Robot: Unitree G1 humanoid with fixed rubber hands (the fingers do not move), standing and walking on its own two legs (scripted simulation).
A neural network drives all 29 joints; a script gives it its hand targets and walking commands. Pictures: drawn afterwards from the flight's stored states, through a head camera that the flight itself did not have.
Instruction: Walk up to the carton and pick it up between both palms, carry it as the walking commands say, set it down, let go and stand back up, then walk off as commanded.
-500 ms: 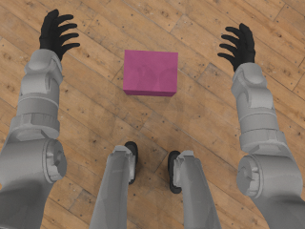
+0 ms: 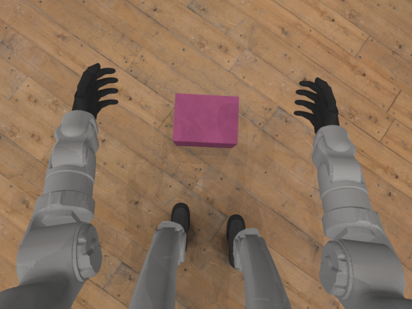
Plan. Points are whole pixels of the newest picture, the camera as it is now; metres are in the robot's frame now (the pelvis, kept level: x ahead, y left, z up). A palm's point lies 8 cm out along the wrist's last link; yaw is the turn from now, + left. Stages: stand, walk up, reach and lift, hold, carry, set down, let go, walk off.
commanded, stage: let go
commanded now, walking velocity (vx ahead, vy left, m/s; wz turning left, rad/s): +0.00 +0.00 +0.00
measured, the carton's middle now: (205, 122) +0.53 +0.02 -0.61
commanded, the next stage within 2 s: stand in 1.02 s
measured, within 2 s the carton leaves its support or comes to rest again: neither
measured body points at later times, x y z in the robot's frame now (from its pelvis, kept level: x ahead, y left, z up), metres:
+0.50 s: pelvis +0.07 -0.01 +0.08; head +0.14 -0.01 +0.53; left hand +0.27 +0.23 +0.00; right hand +0.29 -0.24 +0.00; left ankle +0.07 +0.10 -0.65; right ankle +0.04 -0.13 -0.65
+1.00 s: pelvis +0.07 -0.03 +0.09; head +0.08 -0.02 +0.54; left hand +0.24 +0.22 +0.02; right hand +0.25 -0.26 +0.02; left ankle +0.07 +0.10 -0.65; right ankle +0.04 -0.13 -0.65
